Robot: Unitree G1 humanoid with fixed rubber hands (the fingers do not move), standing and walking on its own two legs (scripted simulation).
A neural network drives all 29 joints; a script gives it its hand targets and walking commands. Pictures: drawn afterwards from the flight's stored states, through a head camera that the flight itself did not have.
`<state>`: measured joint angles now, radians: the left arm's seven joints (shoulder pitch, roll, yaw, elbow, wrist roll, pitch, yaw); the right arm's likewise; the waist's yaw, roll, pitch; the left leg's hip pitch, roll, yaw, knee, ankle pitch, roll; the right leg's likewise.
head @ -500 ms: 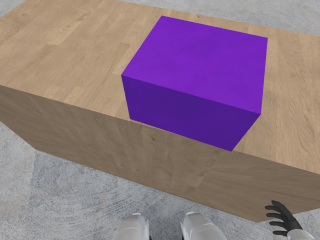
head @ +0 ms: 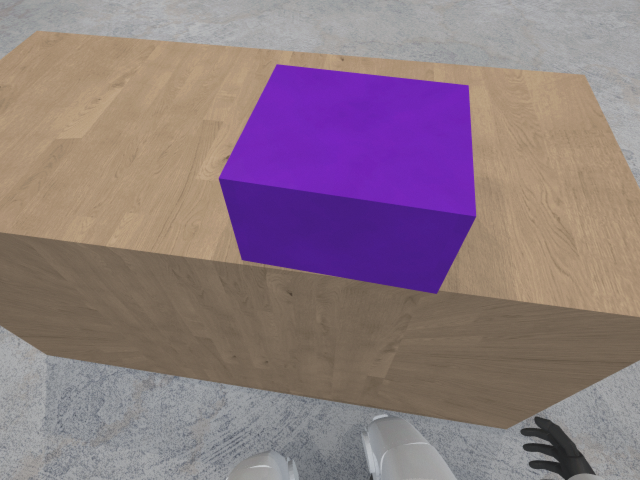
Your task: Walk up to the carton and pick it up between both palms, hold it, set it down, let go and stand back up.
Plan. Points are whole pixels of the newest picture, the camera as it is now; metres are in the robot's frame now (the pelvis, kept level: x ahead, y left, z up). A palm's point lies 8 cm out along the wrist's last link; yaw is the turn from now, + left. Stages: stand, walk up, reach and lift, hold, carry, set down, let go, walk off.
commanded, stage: walk up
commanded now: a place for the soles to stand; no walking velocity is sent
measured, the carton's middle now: (353, 174) +0.51 -0.05 +0.06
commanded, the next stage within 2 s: none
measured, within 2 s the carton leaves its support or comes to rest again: neither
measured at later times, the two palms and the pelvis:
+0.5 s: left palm out of the picture +0.09 +0.29 -0.10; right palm out of the picture +0.10 -0.35 -0.11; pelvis +0.02 -0.03 -0.01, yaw -3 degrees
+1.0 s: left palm out of the picture +0.12 +0.31 -0.11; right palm out of the picture +0.06 -0.31 -0.10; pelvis +0.02 +0.00 +0.00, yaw -6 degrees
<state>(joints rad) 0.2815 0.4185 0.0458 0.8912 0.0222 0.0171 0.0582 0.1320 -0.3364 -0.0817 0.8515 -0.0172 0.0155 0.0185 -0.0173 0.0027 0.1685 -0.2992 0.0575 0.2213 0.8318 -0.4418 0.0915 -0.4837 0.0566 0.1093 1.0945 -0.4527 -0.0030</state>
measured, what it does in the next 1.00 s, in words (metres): steps on the spot: right foot, then left foot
